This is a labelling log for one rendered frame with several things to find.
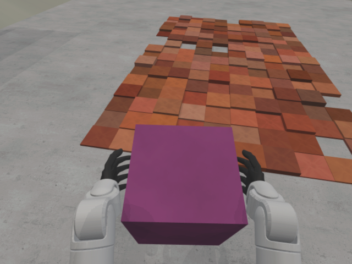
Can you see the right robot hand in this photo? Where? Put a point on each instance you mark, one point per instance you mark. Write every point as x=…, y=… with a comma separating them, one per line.
x=252, y=171

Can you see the right robot forearm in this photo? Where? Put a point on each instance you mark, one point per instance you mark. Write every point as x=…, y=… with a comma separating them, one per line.
x=276, y=225

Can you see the left robot hand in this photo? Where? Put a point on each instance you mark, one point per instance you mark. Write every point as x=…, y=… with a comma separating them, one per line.
x=111, y=170

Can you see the left robot forearm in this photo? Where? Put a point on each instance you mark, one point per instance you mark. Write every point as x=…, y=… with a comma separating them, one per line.
x=93, y=231

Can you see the carton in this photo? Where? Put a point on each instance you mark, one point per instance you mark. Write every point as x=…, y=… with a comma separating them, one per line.
x=183, y=186

